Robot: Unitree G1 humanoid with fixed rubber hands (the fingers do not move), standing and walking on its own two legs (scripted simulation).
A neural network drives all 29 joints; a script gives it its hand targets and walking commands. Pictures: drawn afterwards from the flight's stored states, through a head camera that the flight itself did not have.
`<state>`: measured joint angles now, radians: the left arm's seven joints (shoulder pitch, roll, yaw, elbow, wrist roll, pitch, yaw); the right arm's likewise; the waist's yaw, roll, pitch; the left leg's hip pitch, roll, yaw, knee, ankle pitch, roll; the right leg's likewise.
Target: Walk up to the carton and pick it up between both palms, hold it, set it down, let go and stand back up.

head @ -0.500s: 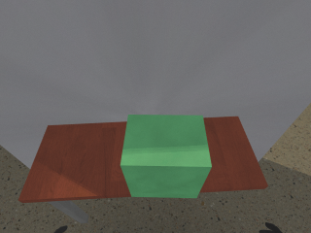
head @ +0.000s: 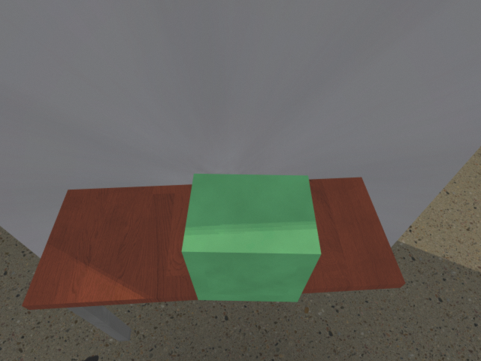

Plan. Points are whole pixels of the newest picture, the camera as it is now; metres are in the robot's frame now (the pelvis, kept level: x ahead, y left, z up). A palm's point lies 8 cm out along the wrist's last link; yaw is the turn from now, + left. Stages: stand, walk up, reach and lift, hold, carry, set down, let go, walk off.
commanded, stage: walk up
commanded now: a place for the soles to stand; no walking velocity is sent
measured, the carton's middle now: (249, 242) +0.36 +0.00 -0.09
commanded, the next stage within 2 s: reach and lift in 0.42 s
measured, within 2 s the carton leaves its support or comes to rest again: neither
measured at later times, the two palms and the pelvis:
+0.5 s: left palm out of the picture +0.11 +0.30 -0.13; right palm out of the picture +0.10 -0.30 -0.12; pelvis +0.00 +0.00 -0.01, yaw +0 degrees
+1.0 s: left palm (105, 349) +0.17 +0.25 -0.10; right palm out of the picture +0.13 -0.27 -0.10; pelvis +0.01 +0.01 -0.01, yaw -1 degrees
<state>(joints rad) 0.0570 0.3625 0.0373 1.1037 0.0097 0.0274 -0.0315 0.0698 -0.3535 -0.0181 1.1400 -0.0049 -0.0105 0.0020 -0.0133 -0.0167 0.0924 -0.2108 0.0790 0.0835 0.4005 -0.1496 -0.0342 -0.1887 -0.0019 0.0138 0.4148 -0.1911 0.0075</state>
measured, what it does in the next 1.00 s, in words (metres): stands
